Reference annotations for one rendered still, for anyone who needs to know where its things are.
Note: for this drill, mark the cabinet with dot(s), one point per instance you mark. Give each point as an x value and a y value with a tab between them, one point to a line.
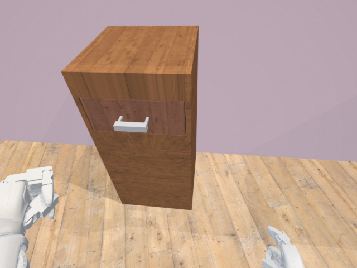
147	63

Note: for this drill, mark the handle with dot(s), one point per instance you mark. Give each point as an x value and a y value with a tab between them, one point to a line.
131	126

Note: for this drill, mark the left robot forearm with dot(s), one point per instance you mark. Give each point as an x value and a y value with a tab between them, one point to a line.
12	251

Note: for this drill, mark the left robot hand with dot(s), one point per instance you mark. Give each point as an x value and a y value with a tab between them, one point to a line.
15	198

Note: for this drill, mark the right robot hand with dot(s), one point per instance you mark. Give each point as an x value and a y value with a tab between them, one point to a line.
287	257

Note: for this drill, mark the drawer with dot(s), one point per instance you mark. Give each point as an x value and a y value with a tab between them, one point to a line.
165	116

